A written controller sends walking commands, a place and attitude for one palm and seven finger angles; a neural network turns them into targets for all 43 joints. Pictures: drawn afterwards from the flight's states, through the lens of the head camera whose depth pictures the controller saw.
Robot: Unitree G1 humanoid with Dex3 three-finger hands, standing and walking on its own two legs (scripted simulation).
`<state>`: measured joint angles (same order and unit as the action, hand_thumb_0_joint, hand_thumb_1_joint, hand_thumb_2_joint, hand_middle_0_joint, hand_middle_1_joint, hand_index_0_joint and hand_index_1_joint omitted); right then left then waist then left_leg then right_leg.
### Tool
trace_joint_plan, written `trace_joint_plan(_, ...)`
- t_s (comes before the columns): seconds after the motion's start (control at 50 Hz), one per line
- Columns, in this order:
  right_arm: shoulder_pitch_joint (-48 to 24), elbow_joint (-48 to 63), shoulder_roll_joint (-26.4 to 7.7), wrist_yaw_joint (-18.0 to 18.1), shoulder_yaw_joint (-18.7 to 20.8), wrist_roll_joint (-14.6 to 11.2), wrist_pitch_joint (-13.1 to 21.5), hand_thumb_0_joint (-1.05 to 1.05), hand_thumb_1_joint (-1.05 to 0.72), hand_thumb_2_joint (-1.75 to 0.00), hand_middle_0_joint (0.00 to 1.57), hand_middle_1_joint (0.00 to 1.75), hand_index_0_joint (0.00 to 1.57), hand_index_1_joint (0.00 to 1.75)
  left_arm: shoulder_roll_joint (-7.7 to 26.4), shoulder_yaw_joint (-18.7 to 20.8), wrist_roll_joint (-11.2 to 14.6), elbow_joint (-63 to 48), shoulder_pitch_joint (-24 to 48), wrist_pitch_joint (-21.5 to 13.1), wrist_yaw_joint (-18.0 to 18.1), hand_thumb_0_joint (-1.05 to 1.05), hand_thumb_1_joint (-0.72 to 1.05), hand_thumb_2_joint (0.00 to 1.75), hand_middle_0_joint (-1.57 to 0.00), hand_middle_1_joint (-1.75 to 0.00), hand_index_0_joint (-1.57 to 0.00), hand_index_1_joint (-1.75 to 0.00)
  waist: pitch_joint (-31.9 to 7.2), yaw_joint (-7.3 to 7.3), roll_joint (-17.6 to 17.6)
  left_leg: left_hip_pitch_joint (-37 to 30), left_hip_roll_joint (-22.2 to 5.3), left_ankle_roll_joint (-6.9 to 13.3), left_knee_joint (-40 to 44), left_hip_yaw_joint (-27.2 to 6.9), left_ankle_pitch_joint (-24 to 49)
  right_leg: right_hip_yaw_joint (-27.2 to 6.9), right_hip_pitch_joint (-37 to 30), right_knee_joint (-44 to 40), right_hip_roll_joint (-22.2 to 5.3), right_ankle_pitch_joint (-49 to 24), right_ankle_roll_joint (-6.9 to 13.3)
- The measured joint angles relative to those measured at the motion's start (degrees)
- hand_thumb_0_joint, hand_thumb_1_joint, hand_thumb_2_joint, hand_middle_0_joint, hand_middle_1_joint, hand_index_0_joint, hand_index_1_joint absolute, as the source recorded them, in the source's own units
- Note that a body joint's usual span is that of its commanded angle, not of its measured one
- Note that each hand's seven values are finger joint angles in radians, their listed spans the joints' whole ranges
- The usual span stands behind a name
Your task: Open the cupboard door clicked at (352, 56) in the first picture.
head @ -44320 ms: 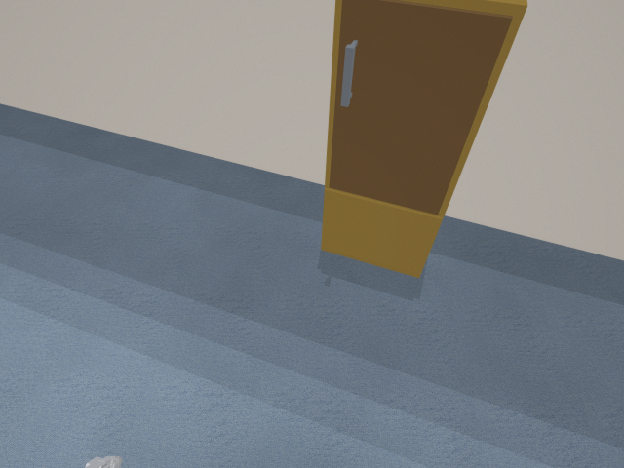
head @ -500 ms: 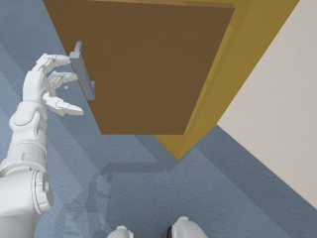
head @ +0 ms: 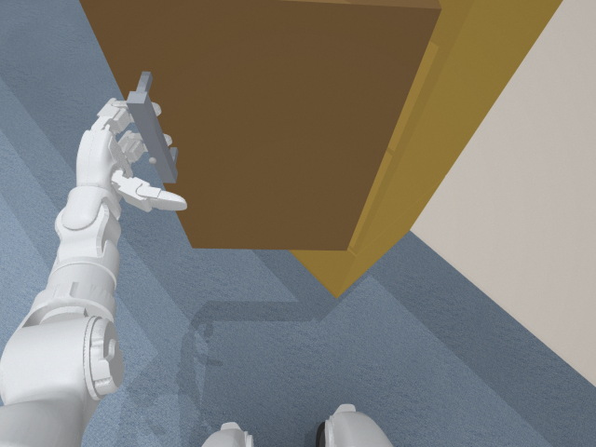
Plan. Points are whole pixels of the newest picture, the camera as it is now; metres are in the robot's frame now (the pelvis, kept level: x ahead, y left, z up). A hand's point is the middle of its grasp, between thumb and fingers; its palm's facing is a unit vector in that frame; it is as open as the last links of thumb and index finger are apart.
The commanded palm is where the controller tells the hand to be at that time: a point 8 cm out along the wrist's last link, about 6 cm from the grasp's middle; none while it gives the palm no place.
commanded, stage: slide the fingers in behind the handle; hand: left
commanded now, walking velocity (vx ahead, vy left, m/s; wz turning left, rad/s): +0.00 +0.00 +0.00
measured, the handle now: (158, 132) +0.52 +0.17 +0.08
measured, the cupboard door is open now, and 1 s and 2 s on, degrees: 48 47 67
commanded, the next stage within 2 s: close the thumb around the handle in 0.62 s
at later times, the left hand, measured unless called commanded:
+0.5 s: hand (169, 159) +0.47 +0.15 +0.08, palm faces -0.02 -1.00 -0.02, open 13.9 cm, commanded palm +0.44 +0.20 +0.08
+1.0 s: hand (169, 163) +0.47 +0.15 +0.08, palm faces -0.02 -1.00 -0.02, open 11.8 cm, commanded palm +0.44 +0.20 +0.08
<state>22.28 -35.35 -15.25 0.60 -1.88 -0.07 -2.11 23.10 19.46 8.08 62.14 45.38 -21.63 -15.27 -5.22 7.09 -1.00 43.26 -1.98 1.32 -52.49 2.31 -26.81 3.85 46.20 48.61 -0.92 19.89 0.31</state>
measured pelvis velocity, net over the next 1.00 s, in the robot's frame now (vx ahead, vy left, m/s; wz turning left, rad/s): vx -0.01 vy -0.01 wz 0.00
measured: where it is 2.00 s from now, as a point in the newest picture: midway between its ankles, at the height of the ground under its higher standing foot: outside the picture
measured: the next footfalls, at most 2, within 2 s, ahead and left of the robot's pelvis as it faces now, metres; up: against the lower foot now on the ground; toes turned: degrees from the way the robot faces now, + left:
none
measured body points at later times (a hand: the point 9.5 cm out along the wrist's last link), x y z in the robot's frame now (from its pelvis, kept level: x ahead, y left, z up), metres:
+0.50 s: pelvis +0.00 -0.01 +0.00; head +0.10 -0.01 +0.44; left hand +0.47 +0.21 +0.08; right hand +0.04 -0.27 -0.12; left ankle -0.02 +0.10 -0.69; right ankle +0.03 -0.12 -0.69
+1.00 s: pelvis -0.01 -0.01 +0.00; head +0.09 -0.01 +0.44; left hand +0.46 +0.20 +0.08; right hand +0.03 -0.27 -0.12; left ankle -0.02 +0.10 -0.69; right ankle +0.03 -0.12 -0.69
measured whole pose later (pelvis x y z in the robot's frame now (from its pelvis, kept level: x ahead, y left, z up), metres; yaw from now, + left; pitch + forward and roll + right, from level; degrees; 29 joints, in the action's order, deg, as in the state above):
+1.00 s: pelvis -0.01 -0.01 +0.00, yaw +0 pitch +17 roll -1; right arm 21.4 -35.6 -15.5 0.7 -1.4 -0.1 -0.6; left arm 20.9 17.9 7.1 62.0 45.1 -23.2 -12.2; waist -5.0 6.6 -1.1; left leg 42.5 -1.9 0.7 -51.9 2.6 -25.9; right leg 3.4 46.3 49.4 -0.9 19.7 1.0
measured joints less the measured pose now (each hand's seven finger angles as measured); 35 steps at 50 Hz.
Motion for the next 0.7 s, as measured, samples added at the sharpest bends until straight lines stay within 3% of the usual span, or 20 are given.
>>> trace_joint_plan(0.08,-0.2,0.3,0.2,-0.2,0.1,0.1,0.2,0.01,-0.91,-0.90,0.20,0.30,0.21,0.30,-0.1,-0.3,-1.0,-0.1,-0.2,-0.6,1.2,-0.01,-0.50,0.30,-0.30,-1.20,-0.30,-1.22,0.0,0.02,0.0,-0.1,0.0,-0.1,0.1,0.2,0.0,-0.2,0.1,0.2,0.0,0.1,0.1)
trace_joint_plan(0.26,-0.6,-0.1,0.2,-0.3,0.4,0.1,0.7,0.01,-0.91,-0.90,0.20,0.30,0.21,0.30,-1.9,-2.3,-0.6,-1.2,-0.2,-0.8,1.8,-0.01,-0.50,0.30,-0.30,-1.20,-0.29,-1.21,-0.1,-0.49,-0.3,-0.1,0.1,-0.3,0.2,0.0,0.1,-0.1,0.1,0.3,0.0,0.2,0.2)
trace_joint_plan(0.44,-1.0,1.0,0.2,-0.3,0.4,0.1,0.4,0.01,-0.91,-0.90,0.20,0.30,0.21,0.30,-2.1,-0.6,-2.1,-1.0,-0.5,-0.9,3.1,-0.01,-0.50,0.30,-0.30,-1.20,-0.31,-1.21,-0.1,-0.02,-0.1,-0.9,-0.1,-0.5,0.7,0.6,0.3,-0.6,0.0,0.5,0.2,0.2,0.5)
trace_joint_plan(0.7,-0.9,0.0,-0.2,0.0,0.6,-0.2,0.9,0.01,-0.91,-0.90,0.20,0.30,0.20,0.30,-2.8,-2.0,-0.8,-1.1,-1.2,-1.3,3.1,-0.01,-0.50,0.30,-0.30,-1.20,-0.29,-1.20,0.2,-0.80,-0.1,-1.5,0.0,-0.7,1.1,0.1,0.8,-0.2,-0.8,0.2,0.1,0.0,0.7)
